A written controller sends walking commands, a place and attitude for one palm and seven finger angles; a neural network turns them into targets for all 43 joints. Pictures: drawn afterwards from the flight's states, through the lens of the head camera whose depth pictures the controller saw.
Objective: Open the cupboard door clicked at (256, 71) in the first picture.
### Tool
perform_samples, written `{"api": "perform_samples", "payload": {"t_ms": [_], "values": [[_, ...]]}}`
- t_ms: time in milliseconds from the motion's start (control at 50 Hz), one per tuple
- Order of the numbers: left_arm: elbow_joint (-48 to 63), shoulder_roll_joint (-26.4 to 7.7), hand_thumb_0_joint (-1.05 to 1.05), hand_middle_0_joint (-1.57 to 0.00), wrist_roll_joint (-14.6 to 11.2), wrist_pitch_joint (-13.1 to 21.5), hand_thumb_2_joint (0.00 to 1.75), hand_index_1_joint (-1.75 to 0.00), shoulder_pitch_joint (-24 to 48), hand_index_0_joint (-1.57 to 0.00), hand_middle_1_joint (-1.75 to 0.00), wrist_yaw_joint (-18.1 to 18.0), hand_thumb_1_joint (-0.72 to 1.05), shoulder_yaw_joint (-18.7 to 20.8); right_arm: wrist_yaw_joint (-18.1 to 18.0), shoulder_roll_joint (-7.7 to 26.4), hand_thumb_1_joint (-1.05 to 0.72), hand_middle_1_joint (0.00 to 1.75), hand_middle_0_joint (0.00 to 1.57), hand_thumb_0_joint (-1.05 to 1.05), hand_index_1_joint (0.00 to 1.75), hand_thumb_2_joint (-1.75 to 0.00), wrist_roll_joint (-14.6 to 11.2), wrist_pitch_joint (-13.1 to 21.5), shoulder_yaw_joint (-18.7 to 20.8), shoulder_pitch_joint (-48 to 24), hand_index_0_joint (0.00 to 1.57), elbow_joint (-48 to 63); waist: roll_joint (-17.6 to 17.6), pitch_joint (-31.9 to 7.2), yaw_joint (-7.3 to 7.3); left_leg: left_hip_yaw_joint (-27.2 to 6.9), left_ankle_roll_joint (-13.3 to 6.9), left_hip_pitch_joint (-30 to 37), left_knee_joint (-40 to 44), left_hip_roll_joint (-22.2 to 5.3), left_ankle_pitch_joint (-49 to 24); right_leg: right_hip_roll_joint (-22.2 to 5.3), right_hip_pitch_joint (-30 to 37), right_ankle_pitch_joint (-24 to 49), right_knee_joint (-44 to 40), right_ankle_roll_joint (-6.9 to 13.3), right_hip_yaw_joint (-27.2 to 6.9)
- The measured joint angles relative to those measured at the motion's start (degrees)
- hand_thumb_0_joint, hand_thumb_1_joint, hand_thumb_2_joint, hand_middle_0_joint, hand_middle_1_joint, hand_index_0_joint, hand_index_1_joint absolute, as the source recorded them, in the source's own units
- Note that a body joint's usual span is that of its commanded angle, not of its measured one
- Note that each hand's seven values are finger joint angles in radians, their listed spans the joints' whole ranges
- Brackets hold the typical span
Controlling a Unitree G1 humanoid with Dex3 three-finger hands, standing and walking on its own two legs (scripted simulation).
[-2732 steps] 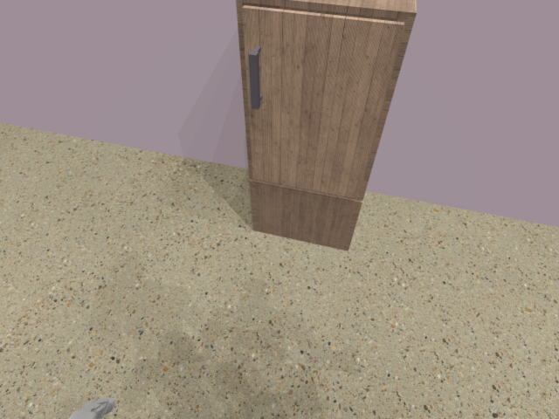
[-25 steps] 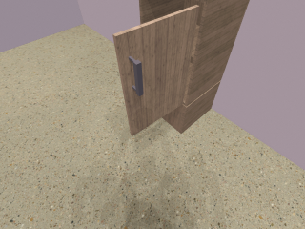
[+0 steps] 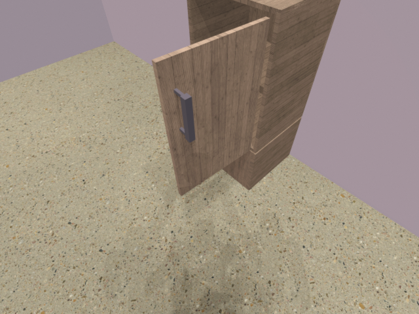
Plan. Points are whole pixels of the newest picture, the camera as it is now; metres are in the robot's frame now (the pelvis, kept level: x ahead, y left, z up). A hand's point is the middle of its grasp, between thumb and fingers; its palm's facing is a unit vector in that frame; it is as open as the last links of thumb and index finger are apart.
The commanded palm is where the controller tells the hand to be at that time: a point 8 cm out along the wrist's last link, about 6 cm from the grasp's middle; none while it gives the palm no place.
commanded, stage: let the arm hang, fingers relaxed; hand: left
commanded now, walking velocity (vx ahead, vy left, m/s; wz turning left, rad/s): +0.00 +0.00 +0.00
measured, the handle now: (184, 116) +0.62 +0.11 +0.00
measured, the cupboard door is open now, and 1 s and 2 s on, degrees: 86 86 86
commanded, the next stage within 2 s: look to check the result in 0.02 s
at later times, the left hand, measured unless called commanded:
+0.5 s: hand out of the picture +0.07 +0.22 -0.16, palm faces +0.02 -0.95 -0.32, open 7.4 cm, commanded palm none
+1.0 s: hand out of the picture +0.10 +0.21 -0.16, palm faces +0.00 -0.95 -0.30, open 7.4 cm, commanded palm none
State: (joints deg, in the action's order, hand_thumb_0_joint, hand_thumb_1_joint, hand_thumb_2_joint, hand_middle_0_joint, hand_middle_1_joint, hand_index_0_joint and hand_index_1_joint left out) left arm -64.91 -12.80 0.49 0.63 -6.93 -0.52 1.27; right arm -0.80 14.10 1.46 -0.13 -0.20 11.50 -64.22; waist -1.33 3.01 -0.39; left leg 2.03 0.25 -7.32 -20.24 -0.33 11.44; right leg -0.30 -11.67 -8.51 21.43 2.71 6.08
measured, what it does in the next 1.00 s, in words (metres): stands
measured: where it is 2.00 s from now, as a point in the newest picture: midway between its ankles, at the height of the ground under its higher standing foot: outside the picture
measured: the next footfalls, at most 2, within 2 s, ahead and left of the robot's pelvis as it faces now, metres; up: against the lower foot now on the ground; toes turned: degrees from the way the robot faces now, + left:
none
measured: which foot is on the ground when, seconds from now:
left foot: down 0.00-1.00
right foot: down 0.00-1.00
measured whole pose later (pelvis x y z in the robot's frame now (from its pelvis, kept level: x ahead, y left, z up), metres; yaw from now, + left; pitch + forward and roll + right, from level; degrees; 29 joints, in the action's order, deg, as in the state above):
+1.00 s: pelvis +0.03 -0.01 +0.00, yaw +0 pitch -1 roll +0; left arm -65.6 -15.2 0.3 1.3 -6.8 -0.7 1.2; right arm -0.9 16.2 1.3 -0.4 -0.4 9.8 -64.9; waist -1.3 2.8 -0.4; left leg 1.9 1.5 -3.3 -16.6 -1.9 12.2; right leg 1.6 -7.6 -9.2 17.5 3.5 6.2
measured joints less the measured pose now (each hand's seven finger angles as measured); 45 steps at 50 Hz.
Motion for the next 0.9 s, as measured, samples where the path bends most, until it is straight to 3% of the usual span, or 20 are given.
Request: {"api": "perform_samples", "payload": {"t_ms": [420, 900], "values": [[-1.5, -1.8, 0.01, -0.2, -0.1, 0.4, 0.9, -0.3, -1.4, -0.2, -0.3, -0.3, 0.91, 0.2, -0.2, 1.5, -0.9, 0.3, 0.2, 0.01, 0.3, -0.9, -0.2, -0.3, 0.0, -2.3, 0.2, -0.3, -0.6, 0.6, 0.53, -0.6, 1.0, 2.3, 2.3, -1.2, 0.5, 1.3, 2.5, -0.6, -2.5, 0.7, 0.6], [-0.6, -2.4, 0.01, -0.2, -0.2, 0.7, 0.9, -0.3, 0.4, -0.2, -0.3, -0.2, 0.9, 0.0, -0.1, 2.2, -0.9, 0.3, 0.2, 0.01, 0.3, -0.9, -0.2, -0.3, -0.1, -1.9, 0.2, -0.6, 0.0, -0.1, -0.06, -0.3, 1.3, 3.9, 3.5, -1.7, 0.8, 2.0, 4.0, -0.7, -3.8, 0.9, 0.3]]}}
